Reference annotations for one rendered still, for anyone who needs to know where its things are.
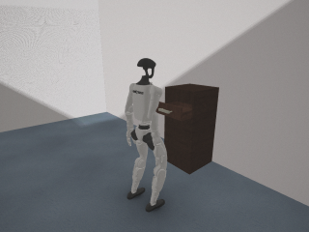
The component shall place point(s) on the robot right forearm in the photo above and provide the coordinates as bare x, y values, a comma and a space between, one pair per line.
154, 130

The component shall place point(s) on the handle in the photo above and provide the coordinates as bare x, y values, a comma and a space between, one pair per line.
164, 110

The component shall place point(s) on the right robot upper arm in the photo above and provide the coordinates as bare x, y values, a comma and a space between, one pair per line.
156, 94

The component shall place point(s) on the robot left forearm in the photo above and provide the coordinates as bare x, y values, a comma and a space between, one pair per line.
129, 120

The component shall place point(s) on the right robot hand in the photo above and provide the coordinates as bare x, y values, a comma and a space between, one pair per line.
159, 152

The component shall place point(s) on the left robot hand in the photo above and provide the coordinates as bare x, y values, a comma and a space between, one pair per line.
128, 135

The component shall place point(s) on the cabinet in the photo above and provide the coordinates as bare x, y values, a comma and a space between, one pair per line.
189, 143

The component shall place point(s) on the left robot upper arm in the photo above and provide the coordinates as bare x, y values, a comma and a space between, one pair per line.
129, 100

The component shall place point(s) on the robot torso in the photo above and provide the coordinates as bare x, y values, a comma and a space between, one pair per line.
141, 98

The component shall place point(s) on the left robot foot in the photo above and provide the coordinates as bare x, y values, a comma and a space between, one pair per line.
138, 192

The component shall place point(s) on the drawer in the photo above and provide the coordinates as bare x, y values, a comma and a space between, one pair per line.
180, 110

